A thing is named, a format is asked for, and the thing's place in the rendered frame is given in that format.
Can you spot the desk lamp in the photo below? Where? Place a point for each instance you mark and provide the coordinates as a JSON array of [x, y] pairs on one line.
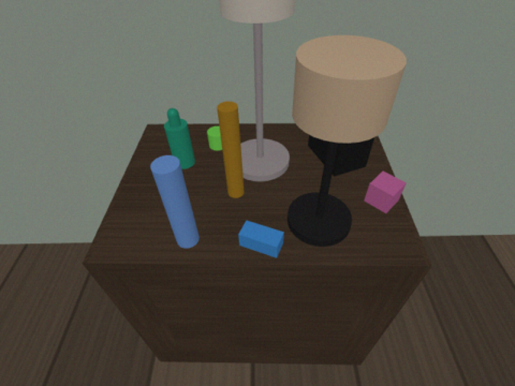
[[345, 87], [262, 159]]

